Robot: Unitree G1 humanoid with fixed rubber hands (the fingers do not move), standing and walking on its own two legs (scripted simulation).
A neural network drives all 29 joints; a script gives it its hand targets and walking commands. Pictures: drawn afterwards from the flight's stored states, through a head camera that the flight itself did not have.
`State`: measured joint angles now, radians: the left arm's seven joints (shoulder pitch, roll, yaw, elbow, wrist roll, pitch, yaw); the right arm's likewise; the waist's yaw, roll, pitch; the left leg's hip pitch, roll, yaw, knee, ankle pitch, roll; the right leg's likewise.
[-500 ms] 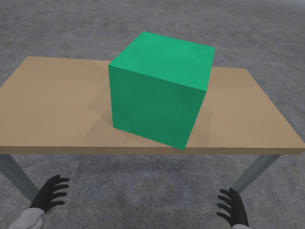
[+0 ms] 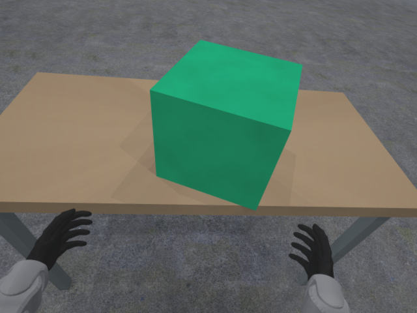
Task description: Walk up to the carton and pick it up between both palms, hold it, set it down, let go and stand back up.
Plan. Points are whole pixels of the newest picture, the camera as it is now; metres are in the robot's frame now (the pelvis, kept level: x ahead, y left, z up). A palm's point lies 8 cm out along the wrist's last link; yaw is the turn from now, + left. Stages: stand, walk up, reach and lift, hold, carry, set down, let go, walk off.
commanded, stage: reach and lift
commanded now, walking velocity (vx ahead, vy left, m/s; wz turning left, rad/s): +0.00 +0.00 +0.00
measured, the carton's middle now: (227, 122) +0.51 -0.03 +0.10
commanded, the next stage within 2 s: none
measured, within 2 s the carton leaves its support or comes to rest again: neither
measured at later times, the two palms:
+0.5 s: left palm (56, 216) +0.25 +0.27 +0.06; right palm (313, 230) +0.25 -0.18 +0.07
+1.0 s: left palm (92, 144) +0.37 +0.23 +0.13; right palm (328, 180) +0.32 -0.21 +0.14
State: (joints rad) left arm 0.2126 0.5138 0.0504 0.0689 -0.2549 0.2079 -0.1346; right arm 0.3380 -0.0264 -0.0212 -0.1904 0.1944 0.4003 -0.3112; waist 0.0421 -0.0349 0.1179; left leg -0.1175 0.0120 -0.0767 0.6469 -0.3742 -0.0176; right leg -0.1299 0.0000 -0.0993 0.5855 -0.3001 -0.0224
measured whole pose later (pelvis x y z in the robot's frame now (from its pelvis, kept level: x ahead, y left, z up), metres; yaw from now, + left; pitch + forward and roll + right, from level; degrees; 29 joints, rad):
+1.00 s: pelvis +0.02 -0.01 +0.00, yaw +0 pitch -6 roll -1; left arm -0.36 0.59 0.05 0.15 -0.31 0.54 -0.19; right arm -0.25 -0.18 -0.02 -0.11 0.30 0.57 -0.35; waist -0.06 -0.04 0.12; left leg -0.13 0.01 -0.08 0.61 -0.37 -0.02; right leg -0.15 0.00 -0.10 0.58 -0.31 -0.02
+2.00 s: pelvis +0.00 -0.01 +0.00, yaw +0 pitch +3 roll -1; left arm -1.01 0.61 -0.12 0.91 -0.34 0.33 -0.12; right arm -0.89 -0.17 -0.09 0.52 0.33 0.49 -0.29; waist -0.18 -0.05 0.01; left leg -0.35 0.01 -0.08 0.61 -0.32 -0.02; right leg -0.37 0.00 -0.10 0.57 -0.26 -0.02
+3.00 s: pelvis +0.01 -0.01 +0.00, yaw -1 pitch +15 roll -1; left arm -1.21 0.61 -0.22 1.30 -0.34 0.06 -0.13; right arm -0.95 -0.08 -0.12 0.82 0.28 0.20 -0.26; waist -0.24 -0.05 -0.11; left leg -0.59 0.01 -0.08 0.61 -0.29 -0.03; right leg -0.61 0.00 -0.10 0.57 -0.22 -0.02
